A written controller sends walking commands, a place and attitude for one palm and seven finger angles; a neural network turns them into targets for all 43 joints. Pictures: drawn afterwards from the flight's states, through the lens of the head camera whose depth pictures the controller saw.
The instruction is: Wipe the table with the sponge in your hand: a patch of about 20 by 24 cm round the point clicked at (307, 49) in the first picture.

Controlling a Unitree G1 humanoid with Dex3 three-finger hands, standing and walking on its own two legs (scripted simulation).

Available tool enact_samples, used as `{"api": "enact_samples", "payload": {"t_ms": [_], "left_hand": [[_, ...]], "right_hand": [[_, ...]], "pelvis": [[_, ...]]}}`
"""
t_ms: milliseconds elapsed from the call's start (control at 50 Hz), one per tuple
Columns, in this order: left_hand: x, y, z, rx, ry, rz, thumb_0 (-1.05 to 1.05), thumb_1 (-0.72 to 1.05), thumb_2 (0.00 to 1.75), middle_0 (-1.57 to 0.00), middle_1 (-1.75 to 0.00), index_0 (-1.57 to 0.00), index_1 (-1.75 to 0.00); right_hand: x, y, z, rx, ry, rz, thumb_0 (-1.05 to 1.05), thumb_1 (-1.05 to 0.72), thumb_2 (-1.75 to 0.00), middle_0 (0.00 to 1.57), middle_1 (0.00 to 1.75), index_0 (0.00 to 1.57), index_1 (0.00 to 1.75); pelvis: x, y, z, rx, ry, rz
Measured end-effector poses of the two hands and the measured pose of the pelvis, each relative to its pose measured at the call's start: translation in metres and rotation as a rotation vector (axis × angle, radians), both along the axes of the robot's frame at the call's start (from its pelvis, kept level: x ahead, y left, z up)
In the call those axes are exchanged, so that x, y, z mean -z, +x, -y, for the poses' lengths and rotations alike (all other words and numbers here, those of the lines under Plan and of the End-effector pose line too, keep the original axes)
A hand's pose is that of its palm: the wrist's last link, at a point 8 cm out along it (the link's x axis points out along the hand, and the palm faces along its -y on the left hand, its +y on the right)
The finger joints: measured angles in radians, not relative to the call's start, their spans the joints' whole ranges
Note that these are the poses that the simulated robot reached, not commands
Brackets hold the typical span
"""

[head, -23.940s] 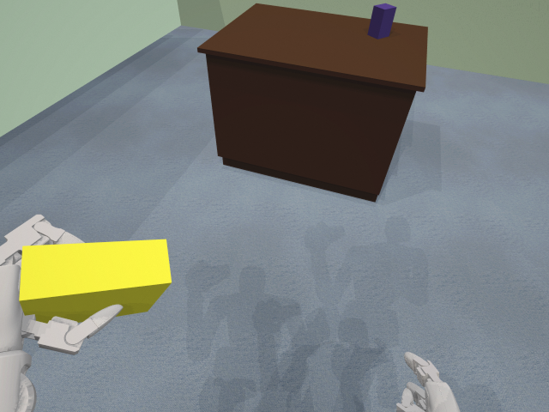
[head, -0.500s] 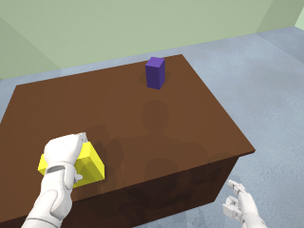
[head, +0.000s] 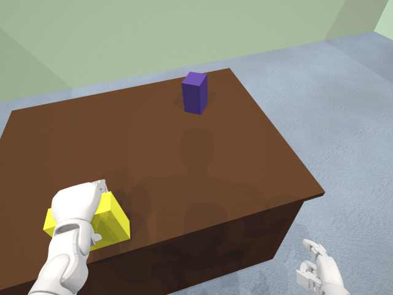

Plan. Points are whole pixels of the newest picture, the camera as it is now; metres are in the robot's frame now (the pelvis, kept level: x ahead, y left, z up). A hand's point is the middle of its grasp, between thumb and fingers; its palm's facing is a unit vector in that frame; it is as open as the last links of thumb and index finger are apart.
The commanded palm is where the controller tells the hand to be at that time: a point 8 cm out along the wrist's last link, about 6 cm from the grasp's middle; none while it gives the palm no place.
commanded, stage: lower the sponge onto the table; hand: left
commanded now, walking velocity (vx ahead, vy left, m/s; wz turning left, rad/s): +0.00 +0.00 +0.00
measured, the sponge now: (95, 229) +0.24 +0.28 -0.04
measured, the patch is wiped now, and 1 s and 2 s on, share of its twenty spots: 0.00 0.05 0.35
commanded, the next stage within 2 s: wipe forward along the first lane in 0.38 s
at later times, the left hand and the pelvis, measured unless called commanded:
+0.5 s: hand (90, 216) +0.25 +0.29 +0.00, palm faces -0.08 -0.07 -0.99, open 9.5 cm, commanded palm +0.24 +0.28 +0.06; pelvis -0.01 +0.00 +0.00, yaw +0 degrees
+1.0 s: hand (90, 196) +0.30 +0.31 +0.00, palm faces -0.12 -0.01 -0.99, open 9.5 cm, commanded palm +0.28 +0.30 +0.04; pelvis -0.02 -0.01 -0.01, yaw +1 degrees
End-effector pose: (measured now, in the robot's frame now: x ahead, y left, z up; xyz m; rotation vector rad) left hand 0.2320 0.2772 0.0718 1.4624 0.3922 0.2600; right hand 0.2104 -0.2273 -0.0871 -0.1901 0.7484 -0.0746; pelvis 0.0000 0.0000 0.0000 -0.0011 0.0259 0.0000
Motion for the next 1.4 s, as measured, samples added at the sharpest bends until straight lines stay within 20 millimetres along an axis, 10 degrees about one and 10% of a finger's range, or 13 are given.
{"api": "enact_samples", "payload": {"t_ms": [660,1400], "left_hand": [[0.011,0.016,-0.007,-0.03,0.056,-0.012,-0.01,-0.47,1.06,-0.8,-1.38,-0.81,-1.37],[0.013,0.094,-0.048,-0.032,0.108,-0.07,0.01,-0.54,1.14,-0.82,-1.37,-0.82,-1.38]], "right_hand": [[0.018,-0.029,0.003,0.026,0.001,-0.076,0.01,-0.91,-0.9,0.2,0.3,0.2,0.3],[0.053,-0.141,0.044,0.18,-0.068,-0.326,0.01,-0.91,-0.9,0.2,0.3,0.2,0.3]], "pelvis": [[0.006,-0.014,0.003,-0.014,0.004,-0.038],[0.021,-0.032,0.004,-0.007,-0.009,-0.176]]}}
